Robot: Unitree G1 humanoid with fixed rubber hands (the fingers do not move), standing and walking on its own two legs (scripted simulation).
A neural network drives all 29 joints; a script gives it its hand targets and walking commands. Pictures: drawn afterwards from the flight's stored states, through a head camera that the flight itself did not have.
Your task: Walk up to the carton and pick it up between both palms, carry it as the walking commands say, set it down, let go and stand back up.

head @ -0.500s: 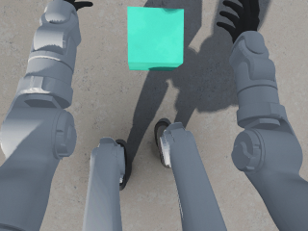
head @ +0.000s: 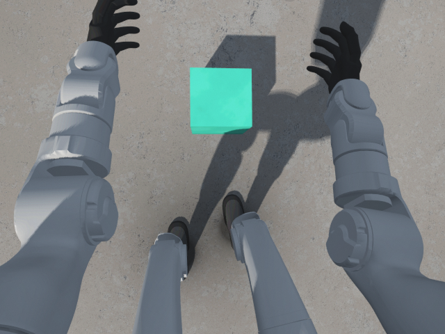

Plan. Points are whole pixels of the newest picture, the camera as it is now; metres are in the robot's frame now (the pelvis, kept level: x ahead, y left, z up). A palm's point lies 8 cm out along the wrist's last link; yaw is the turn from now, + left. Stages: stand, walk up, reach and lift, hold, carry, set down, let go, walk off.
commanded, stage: set down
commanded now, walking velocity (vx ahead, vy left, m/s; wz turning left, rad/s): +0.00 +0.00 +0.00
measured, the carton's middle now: (219, 104) +0.55 -0.11 -0.56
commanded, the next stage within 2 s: let go in 0.08 s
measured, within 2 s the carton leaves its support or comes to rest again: neither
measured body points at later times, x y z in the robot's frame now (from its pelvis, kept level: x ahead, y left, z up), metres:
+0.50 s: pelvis +0.05 -0.02 +0.07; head +0.28 -0.03 +0.46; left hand +0.45 +0.13 -0.05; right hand +0.38 -0.28 -0.04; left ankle +0.04 +0.11 -0.62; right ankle +0.10 -0.11 -0.62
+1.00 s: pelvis +0.09 +0.01 +0.12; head +0.14 +0.01 +0.57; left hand +0.29 +0.23 +0.04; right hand +0.25 -0.23 +0.04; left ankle +0.04 +0.11 -0.62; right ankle +0.10 -0.11 -0.62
